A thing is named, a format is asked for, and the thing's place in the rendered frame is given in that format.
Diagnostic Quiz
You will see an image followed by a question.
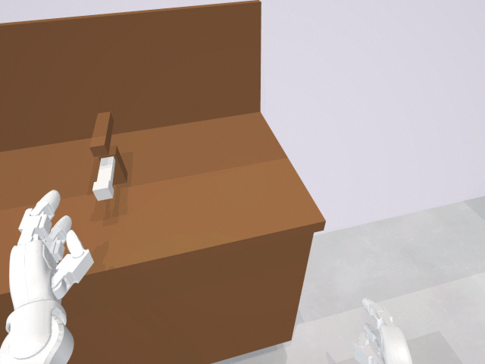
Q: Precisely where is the robot left forearm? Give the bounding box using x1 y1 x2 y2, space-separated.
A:
0 300 74 364

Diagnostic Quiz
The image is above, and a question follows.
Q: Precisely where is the robot left hand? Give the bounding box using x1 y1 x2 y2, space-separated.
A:
9 190 94 310

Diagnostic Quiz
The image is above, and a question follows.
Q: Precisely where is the counter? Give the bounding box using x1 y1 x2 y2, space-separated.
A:
0 0 326 364

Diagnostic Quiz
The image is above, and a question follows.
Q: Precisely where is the tap lever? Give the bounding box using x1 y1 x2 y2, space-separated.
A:
92 156 115 201

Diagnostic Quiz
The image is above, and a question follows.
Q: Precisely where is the robot right hand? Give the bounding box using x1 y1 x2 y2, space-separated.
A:
354 298 412 364

